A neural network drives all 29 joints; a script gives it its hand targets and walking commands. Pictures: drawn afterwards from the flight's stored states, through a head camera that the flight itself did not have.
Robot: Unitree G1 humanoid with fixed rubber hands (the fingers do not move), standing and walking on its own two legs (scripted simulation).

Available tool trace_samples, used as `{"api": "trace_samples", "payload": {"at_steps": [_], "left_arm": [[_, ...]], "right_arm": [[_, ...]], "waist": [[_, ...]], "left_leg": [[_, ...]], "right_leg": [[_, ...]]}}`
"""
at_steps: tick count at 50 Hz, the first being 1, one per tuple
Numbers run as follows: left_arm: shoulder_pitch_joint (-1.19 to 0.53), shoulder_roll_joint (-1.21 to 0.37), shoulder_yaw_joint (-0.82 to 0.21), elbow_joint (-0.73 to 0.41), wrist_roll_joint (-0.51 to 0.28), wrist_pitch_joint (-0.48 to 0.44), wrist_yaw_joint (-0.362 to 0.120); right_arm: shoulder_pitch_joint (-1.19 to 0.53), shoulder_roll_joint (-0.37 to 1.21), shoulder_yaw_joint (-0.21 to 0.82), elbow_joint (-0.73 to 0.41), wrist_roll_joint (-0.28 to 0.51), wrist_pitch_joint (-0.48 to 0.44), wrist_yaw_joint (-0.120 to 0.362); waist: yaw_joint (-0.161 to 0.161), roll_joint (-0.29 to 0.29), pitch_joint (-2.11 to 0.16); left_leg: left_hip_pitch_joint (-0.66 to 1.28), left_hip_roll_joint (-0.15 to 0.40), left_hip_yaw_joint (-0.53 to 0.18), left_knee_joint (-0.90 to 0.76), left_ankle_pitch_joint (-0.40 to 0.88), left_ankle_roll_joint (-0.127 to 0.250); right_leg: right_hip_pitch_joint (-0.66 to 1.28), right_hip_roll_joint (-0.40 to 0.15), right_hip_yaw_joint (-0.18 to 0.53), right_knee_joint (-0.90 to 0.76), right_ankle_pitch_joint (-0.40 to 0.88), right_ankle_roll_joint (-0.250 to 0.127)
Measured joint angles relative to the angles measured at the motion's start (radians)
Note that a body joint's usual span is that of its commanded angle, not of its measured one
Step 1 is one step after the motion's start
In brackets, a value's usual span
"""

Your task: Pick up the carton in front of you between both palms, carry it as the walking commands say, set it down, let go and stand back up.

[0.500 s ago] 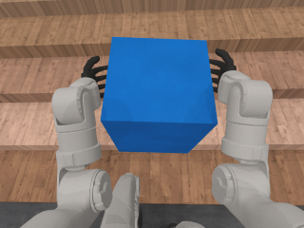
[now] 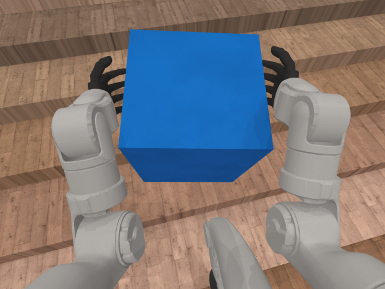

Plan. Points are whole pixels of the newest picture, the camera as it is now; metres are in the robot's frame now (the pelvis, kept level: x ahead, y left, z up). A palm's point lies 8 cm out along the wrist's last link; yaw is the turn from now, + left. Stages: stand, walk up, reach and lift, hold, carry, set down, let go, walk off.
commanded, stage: carry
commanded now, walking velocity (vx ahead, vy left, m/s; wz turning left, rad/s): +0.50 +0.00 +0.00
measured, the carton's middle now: (191, 120) +0.40 -0.05 +0.10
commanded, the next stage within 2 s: none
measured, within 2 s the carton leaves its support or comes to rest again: neither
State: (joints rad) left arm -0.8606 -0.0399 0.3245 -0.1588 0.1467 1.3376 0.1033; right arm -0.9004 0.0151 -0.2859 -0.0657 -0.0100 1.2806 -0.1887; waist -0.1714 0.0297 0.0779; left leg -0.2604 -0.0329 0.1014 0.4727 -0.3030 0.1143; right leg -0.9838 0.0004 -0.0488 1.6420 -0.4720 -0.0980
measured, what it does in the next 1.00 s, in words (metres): climbs: right foot 0.11 m higher, then left foot 0.12 m higher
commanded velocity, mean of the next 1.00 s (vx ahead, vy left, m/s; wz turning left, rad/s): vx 0.50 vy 0.00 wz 0.00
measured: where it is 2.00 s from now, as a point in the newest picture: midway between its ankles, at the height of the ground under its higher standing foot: (147, 62)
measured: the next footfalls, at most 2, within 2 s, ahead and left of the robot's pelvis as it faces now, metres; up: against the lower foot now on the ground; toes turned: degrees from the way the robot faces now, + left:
right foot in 0.14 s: +0.31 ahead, -0.11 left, +0.11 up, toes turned -4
left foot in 0.60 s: +0.61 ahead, +0.14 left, +0.22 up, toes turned +10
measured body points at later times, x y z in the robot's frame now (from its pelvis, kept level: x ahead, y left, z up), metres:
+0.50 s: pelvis +0.32 -0.02 +0.10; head +0.36 -0.02 +0.55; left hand +0.70 +0.18 +0.28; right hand +0.74 -0.12 +0.27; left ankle +0.40 +0.11 -0.41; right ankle +0.27 -0.11 -0.63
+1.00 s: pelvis +0.62 +0.01 +0.21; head +0.65 +0.02 +0.66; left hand +1.02 +0.15 +0.40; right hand +1.01 -0.15 +0.39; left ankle +0.57 +0.13 -0.52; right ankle +0.72 -0.11 -0.34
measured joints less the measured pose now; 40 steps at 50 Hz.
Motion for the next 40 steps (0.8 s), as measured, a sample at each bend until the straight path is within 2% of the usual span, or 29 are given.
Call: {"api": "trace_samples", "payload": {"at_steps": [2,3,5,7,8,9,10,12,13,15,18,23,25,26,28,30,31,32,33,35,37,40], "left_arm": [[-0.023,0.012,-0.006,0.062,0.009,0.015,-0.001],[-0.033,0.016,-0.010,0.093,0.013,0.024,-0.001],[-0.055,0.029,-0.018,0.159,0.016,0.045,0.001],[-0.075,0.043,-0.034,0.234,-0.003,0.060,0.003],[-0.077,0.044,-0.049,0.271,-0.011,0.064,0.011],[-0.087,0.043,-0.067,0.309,-0.017,0.066,0.022],[-0.098,0.045,-0.080,0.343,-0.023,0.064,0.029],[-0.093,0.047,-0.103,0.389,-0.045,0.055,0.044],[-0.076,0.052,-0.111,0.396,-0.061,0.055,0.048],[-0.049,0.065,-0.123,0.393,-0.099,0.060,0.063],[-0.053,0.074,-0.123,0.375,-0.139,0.054,0.084],[-0.097,0.048,-0.099,0.325,-0.126,0.027,0.096],[-0.099,0.038,-0.079,0.310,-0.114,0.025,0.095],[-0.096,0.036,-0.071,0.306,-0.108,0.026,0.092],[-0.090,0.032,-0.052,0.306,-0.090,0.034,0.078],[-0.079,0.031,-0.032,0.316,-0.070,0.041,0.064],[-0.069,0.035,-0.027,0.321,-0.060,0.041,0.057],[-0.064,0.042,-0.018,0.327,-0.050,0.036,0.049],[-0.059,0.053,-0.004,0.332,-0.045,0.027,0.036],[-0.041,0.063,0.020,0.329,-0.033,0.017,0.018],[-0.026,0.050,0.042,0.303,-0.019,0.014,0.014],[-0.022,0.032,0.051,0.240,-0.008,0.009,0.013]], "right_arm": [[-0.029,-0.019,-0.003,0.073,0.001,0.011,0.002],[-0.041,-0.030,-0.004,0.108,0.001,0.019,0.005],[-0.066,-0.048,-0.003,0.179,-0.005,0.038,0.011],[-0.078,-0.064,-0.005,0.243,-0.024,0.056,0.032],[-0.075,-0.071,-0.007,0.268,-0.036,0.064,0.041],[-0.073,-0.081,-0.014,0.290,-0.046,0.074,0.052],[-0.076,-0.089,-0.022,0.313,-0.057,0.077,0.066],[-0.066,-0.087,-0.038,0.342,-0.088,0.078,0.084],[-0.053,-0.075,-0.044,0.343,-0.102,0.083,0.088],[-0.026,-0.046,-0.053,0.318,-0.131,0.097,0.089],[-0.010,-0.026,-0.070,0.254,-0.148,0.108,0.090],[-0.031,-0.042,-0.072,0.164,-0.139,0.109,0.085],[-0.037,-0.042,-0.067,0.160,-0.141,0.105,0.084],[-0.038,-0.041,-0.062,0.164,-0.140,0.104,0.083],[-0.035,-0.042,-0.044,0.181,-0.131,0.104,0.077],[-0.036,-0.044,-0.021,0.219,-0.118,0.100,0.068],[-0.031,-0.039,-0.005,0.242,-0.110,0.091,0.056],[-0.028,-0.032,0.011,0.260,-0.108,0.079,0.048],[-0.028,-0.022,0.027,0.277,-0.093,0.067,0.048],[-0.008,-0.002,0.061,0.286,-0.074,0.050,0.009],[0.029,0.011,0.076,0.250,-0.044,0.056,-0.028],[0.044,0.022,0.072,0.183,-0.015,0.068,-0.076]], "waist": [[0.004,-0.011,-0.048],[0.015,-0.014,-0.071],[0.048,-0.014,-0.115],[0.102,-0.020,-0.152],[0.141,-0.013,-0.164],[0.183,-0.011,-0.165],[0.223,-0.008,-0.156],[0.283,-0.004,-0.131],[0.305,-0.004,-0.120],[0.328,-0.012,-0.095],[0.336,-0.033,-0.058],[0.323,-0.018,-0.057],[0.306,-0.010,-0.069],[0.291,-0.009,-0.077],[0.255,-0.019,-0.101],[0.208,-0.021,-0.128],[0.170,-0.028,-0.136],[0.127,-0.051,-0.126],[0.091,-0.059,-0.110],[0.041,-0.065,-0.076],[0.018,-0.069,-0.043],[0.013,-0.060,-0.005]], "left_leg": [[0.078,0.007,-0.024,-0.045,-0.027,-0.014],[0.124,0.014,-0.033,-0.082,-0.033,-0.025],[0.206,0.033,-0.040,-0.154,-0.033,-0.035],[0.242,0.049,-0.037,-0.136,-0.017,-0.029],[0.225,0.066,-0.033,-0.052,-0.002,-0.029],[0.165,0.084,-0.036,0.123,0.059,-0.037],[0.066,0.076,-0.081,0.390,0.072,-0.062],[-0.134,0.018,-0.166,0.894,0.054,-0.070],[-0.215,-0.004,-0.178,1.059,0.050,-0.061],[-0.355,-0.017,-0.168,1.220,0.041,-0.038],[-0.522,0.005,-0.121,1.215,-0.026,-0.018],[-0.784,0.074,-0.083,1.319,-0.150,-0.003],[-0.855,0.106,-0.075,1.286,-0.160,-0.011],[-0.865,0.121,-0.061,1.201,-0.154,-0.016],[-0.821,0.133,-0.013,0.922,-0.093,-0.018],[-0.717,0.110,0.031,0.672,-0.018,-0.006],[-0.628,0.085,0.050,0.579,-0.069,-0.005],[-0.574,0.056,0.072,0.538,-0.106,0.000],[-0.546,0.043,0.082,0.519,-0.112,0.008],[-0.478,0.032,0.084,0.456,-0.100,0.018],[-0.392,0.026,0.079,0.354,-0.080,0.019],[-0.271,0.033,0.073,0.210,-0.054,0.015]], "right_leg": [[-0.066,-0.021,-0.022,-0.007,-0.012,-0.008],[-0.078,-0.029,-0.038,-0.071,-0.004,-0.012],[-0.050,-0.031,-0.082,-0.285,0.060,-0.030],[0.046,-0.011,-0.122,-0.489,0.133,-0.048],[0.135,0.010,-0.134,-0.568,0.078,-0.050],[0.213,0.021,-0.142,-0.652,0.181,-0.057],[0.246,0.030,-0.148,-0.670,0.205,-0.056],[0.317,0.046,-0.149,-0.716,0.166,-0.055],[0.360,0.052,-0.143,-0.757,0.156,-0.043],[0.450,0.052,-0.130,-0.855,0.159,-0.017],[0.563,0.030,-0.113,-0.981,0.175,-0.006],[0.695,0.006,-0.082,-1.110,0.158,0.024],[0.760,-0.009,-0.064,-1.165,0.145,0.042],[0.799,-0.019,-0.057,-1.205,0.144,0.051],[0.874,-0.050,-0.049,-1.295,0.154,0.064],[0.916,-0.078,-0.046,-1.317,0.167,0.071],[0.908,-0.100,-0.044,-1.257,0.172,0.071],[0.862,-0.135,-0.029,-1.115,0.204,0.069],[0.774,-0.125,0.033,-0.867,0.206,0.082],[0.596,-0.039,0.135,-0.380,0.191,0.082],[0.461,0.020,0.139,-0.115,0.189,0.059],[0.293,0.038,0.086,-0.010,0.165,0.029]]}}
